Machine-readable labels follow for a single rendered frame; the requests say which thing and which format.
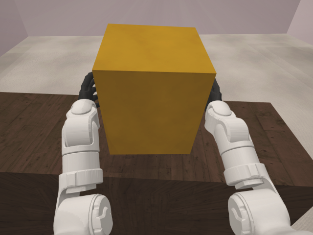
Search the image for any robot right upper arm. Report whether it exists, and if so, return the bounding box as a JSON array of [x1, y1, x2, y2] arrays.
[[228, 188, 313, 235]]

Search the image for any robot left upper arm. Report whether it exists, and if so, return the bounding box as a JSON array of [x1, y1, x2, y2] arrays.
[[54, 194, 113, 235]]

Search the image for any robot left forearm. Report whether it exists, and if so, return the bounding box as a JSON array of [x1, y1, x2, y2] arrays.
[[53, 99, 103, 234]]

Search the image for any carton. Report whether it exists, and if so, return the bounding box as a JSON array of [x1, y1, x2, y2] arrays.
[[92, 23, 217, 155]]

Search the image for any pedestal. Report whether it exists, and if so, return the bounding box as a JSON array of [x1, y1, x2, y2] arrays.
[[0, 92, 313, 235]]

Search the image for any left robot hand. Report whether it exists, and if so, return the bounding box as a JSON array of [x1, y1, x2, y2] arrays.
[[78, 72, 100, 108]]

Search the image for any robot right forearm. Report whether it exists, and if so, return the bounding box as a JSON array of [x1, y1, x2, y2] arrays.
[[204, 100, 291, 223]]

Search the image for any right robot hand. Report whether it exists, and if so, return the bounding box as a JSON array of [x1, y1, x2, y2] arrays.
[[205, 79, 222, 111]]

